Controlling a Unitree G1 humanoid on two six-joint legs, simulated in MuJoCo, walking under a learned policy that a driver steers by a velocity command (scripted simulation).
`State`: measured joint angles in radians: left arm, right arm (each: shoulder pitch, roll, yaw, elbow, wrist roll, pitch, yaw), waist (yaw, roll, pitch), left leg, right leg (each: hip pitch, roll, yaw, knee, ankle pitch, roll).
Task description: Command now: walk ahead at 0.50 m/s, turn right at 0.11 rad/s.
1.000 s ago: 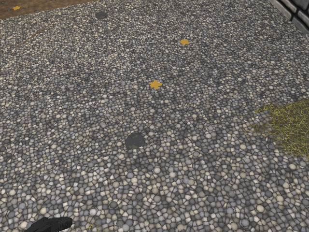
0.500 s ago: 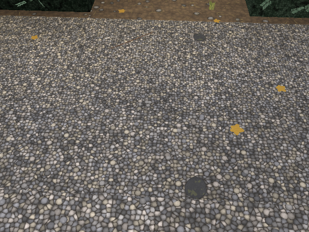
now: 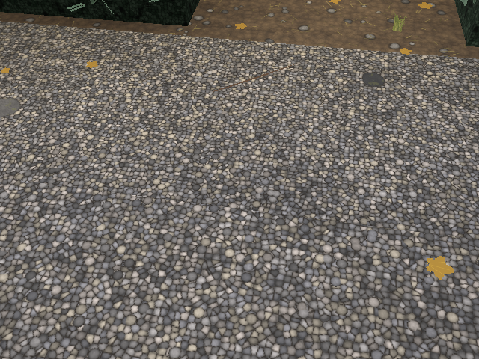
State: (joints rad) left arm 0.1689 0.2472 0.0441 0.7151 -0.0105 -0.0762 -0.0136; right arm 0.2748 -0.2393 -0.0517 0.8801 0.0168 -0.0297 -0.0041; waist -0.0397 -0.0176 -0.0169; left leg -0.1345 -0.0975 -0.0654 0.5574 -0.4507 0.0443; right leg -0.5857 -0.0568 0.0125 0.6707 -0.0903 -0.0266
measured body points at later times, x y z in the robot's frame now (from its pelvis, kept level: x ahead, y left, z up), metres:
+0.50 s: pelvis +0.26 -0.04 +0.02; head +0.25 -0.06 +0.47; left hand +0.36 +0.22 -0.09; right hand +0.41 -0.33 -0.07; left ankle +0.36 +0.10 -0.67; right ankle +0.15 -0.12 -0.72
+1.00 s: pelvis +0.61 +0.03 -0.18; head +0.64 +0.05 +0.27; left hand +0.82 +0.21 -0.31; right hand +0.44 -0.15 -0.31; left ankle +0.63 +0.13 -0.90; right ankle +0.56 -0.11 -0.77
